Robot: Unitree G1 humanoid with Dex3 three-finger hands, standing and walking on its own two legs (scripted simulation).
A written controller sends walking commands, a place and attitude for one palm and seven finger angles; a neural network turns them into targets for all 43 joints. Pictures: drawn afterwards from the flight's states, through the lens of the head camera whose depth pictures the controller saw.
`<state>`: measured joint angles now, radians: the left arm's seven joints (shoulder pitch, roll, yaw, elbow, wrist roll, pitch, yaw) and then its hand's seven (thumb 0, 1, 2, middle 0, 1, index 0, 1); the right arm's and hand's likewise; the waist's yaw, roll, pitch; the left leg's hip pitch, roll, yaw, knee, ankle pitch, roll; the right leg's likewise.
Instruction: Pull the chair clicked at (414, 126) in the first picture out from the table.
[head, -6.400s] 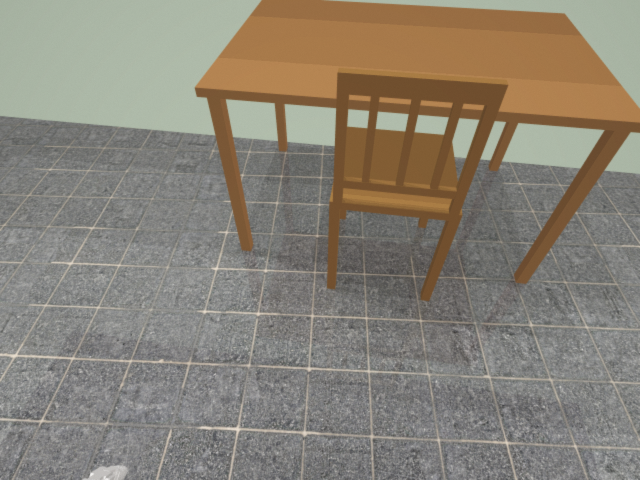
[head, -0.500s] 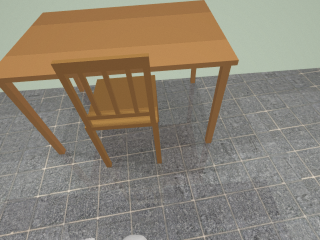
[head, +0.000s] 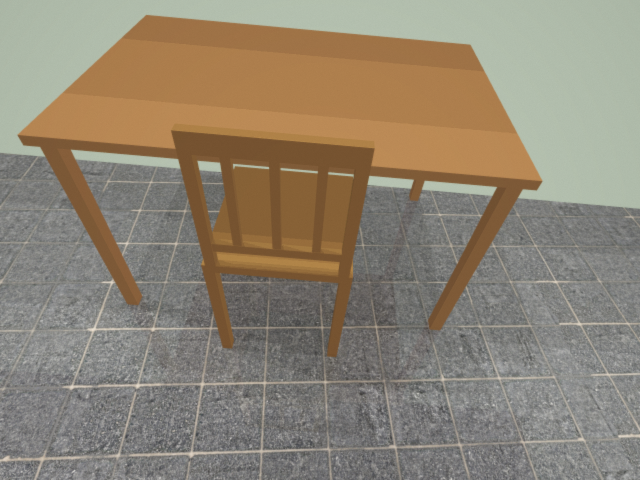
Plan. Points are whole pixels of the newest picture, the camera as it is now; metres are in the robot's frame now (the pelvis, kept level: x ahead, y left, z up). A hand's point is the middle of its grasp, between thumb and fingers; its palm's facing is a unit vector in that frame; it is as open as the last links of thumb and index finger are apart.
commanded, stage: take the last steps up to it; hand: left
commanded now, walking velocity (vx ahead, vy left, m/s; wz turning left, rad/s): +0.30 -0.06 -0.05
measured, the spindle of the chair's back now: (276, 207) +0.66 +0.15 -0.11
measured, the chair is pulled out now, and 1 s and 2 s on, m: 0.00 0.00 0.00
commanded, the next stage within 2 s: come to a stop and stand still in 0.42 s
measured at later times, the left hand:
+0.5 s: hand (258, 411) +0.25 +0.11 -0.16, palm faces +0.04 -0.97 -0.22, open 7.2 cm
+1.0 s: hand (238, 452) +0.20 +0.13 -0.19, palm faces +0.04 -0.98 -0.22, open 7.4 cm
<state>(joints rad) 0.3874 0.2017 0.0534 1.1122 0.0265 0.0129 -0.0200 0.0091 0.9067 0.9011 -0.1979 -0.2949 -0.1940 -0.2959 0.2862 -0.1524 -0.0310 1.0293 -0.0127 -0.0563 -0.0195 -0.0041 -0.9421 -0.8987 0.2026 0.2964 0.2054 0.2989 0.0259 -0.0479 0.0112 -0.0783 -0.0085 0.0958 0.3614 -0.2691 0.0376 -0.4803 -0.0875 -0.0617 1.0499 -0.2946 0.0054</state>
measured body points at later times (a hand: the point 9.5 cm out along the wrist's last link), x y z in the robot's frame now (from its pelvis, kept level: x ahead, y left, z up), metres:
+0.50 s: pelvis +0.17 -0.07 -0.01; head +0.19 -0.09 +0.44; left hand +0.25 +0.16 -0.15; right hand +0.14 -0.29 -0.17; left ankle +0.13 +0.07 -0.67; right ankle +0.21 -0.13 -0.74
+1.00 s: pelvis +0.20 -0.05 -0.01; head +0.22 -0.05 +0.44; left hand +0.20 +0.18 -0.17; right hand +0.29 -0.27 -0.16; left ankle +0.26 +0.06 -0.74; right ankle +0.17 -0.15 -0.73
